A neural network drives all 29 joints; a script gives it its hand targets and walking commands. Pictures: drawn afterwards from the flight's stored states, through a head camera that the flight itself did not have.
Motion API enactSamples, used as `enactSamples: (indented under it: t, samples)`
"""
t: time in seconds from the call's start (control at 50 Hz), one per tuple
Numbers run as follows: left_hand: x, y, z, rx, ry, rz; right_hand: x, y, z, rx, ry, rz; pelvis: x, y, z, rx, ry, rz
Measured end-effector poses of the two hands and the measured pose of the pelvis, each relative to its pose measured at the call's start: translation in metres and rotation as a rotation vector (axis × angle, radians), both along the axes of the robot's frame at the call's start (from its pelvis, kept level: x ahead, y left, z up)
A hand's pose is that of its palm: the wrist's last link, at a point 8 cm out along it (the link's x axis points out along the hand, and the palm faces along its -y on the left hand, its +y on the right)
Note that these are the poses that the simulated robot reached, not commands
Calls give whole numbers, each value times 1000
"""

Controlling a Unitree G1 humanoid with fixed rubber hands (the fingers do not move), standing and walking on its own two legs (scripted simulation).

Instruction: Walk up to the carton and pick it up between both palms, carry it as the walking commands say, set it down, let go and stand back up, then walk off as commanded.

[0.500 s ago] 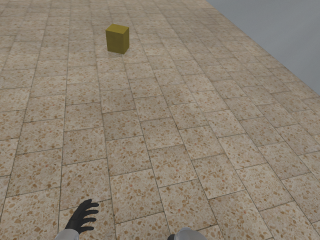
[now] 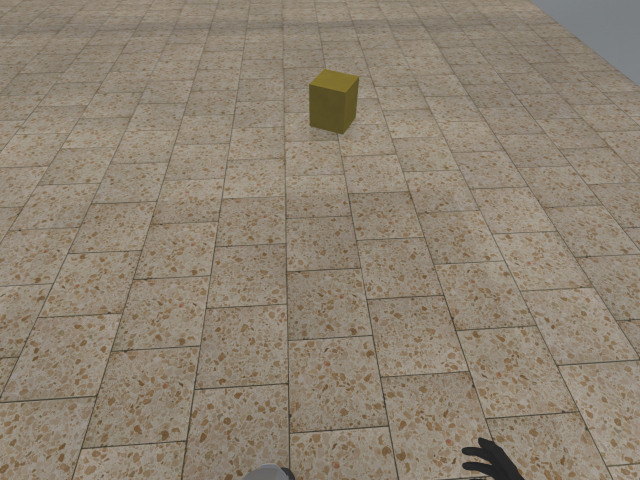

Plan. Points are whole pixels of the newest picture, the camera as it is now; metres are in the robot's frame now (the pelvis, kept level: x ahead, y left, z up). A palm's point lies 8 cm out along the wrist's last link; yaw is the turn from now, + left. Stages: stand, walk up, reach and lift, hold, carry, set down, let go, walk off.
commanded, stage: walk up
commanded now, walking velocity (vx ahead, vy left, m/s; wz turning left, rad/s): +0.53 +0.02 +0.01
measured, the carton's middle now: (333, 101) +2.10 +0.11 -0.64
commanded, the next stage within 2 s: none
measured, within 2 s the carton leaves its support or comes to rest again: neither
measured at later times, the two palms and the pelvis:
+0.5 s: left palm (163, 361) +0.31 +0.30 -0.13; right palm out of the picture +0.11 -0.15 -0.07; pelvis +0.21 +0.07 +0.03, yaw +1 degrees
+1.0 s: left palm (212, 293) +0.44 +0.25 -0.12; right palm (489, 314) +0.45 -0.25 -0.13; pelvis +0.44 -0.01 +0.01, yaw +0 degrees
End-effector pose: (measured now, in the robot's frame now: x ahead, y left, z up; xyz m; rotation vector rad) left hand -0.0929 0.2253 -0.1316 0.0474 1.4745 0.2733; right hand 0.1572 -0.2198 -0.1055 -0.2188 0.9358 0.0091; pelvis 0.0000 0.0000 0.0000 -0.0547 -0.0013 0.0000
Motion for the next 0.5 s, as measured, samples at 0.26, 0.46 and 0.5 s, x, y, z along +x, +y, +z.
enactSamples:
  t: [0.26,0.46,0.5]
  samples:
    - [281,100,6,-12,-273,-200,-61,29,32,-172,339,-284,125,67,26,-49,-22,0]
    - [385,78,4,-111,-338,-232,-58,68,39,-132,457,-386,195,74,32,-52,-20,14]
    - [404,71,5,-126,-352,-238,-45,72,37,-120,454,-397,210,72,31,-51,-17,15]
